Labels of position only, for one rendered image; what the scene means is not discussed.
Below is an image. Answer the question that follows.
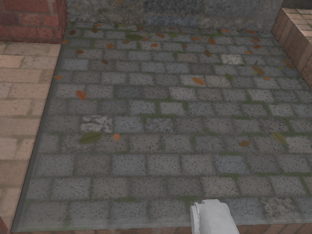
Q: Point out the right robot thigh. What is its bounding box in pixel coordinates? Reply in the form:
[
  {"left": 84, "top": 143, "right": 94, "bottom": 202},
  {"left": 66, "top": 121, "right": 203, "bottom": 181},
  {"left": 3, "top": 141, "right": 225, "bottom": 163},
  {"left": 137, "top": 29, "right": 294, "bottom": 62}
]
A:
[{"left": 190, "top": 199, "right": 240, "bottom": 234}]

